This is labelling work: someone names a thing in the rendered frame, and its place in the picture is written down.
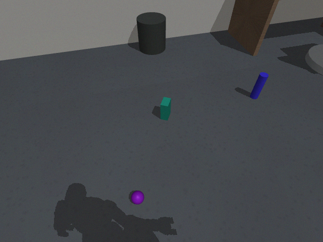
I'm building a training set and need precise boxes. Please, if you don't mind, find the office chair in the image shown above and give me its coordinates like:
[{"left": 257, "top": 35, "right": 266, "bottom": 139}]
[{"left": 305, "top": 22, "right": 323, "bottom": 75}]

